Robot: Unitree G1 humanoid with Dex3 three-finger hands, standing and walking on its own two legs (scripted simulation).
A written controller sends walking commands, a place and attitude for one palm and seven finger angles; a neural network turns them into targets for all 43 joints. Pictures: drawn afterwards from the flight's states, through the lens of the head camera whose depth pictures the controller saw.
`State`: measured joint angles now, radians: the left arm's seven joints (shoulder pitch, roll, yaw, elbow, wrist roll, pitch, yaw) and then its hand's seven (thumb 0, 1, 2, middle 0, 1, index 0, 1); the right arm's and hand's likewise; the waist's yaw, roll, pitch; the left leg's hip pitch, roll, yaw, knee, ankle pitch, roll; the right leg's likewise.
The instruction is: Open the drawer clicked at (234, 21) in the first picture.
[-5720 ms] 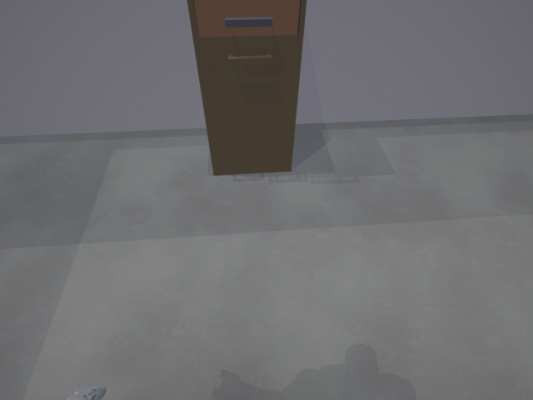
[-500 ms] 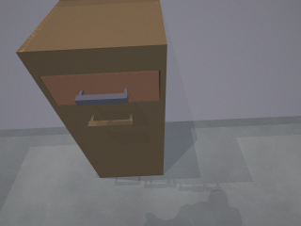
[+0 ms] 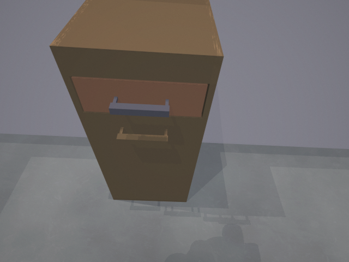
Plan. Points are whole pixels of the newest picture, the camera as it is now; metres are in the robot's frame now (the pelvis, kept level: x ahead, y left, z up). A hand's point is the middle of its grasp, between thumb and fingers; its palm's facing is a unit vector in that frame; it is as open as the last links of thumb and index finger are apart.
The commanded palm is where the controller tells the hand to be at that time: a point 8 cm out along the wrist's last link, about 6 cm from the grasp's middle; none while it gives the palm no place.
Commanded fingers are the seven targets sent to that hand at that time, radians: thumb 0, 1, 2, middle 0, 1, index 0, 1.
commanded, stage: come to a stop and stand still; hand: left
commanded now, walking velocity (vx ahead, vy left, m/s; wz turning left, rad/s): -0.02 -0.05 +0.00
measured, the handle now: (140, 105) +0.53 +0.14 +0.03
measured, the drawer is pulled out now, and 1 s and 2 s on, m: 0.00 0.00 0.00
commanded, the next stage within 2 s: look again from close up in 1.42 s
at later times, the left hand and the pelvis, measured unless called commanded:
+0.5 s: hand out of the picture -0.02 +0.10 -0.18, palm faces +0.04 -0.98 -0.17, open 7.3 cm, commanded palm none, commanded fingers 0.00 0.90 0.90 -0.20 -0.30 -0.20 -0.30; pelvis -0.01 -0.06 +0.00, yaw +1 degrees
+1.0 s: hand out of the picture +0.00 +0.09 -0.18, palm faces +0.08 -0.98 -0.18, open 7.3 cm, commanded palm none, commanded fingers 0.00 0.90 0.90 -0.20 -0.30 -0.20 -0.30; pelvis +0.03 -0.06 +0.00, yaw +1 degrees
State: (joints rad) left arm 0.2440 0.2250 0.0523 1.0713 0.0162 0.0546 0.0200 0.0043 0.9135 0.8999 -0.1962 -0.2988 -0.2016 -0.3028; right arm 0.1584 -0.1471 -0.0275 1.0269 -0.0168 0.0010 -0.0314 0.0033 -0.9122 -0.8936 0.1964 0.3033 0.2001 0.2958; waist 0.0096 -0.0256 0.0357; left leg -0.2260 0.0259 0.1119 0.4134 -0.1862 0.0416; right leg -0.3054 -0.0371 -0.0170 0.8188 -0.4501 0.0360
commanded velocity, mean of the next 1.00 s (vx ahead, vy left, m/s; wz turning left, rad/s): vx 0.00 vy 0.00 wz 0.00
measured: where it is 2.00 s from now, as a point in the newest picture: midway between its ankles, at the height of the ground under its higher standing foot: outside the picture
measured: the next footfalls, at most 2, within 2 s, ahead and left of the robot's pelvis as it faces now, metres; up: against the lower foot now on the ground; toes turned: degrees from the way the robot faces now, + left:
right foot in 0.16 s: -0.01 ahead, -0.15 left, +0.00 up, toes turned -2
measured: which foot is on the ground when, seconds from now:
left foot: down 0.00-1.00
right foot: up 0.00-0.14, down 0.16-1.00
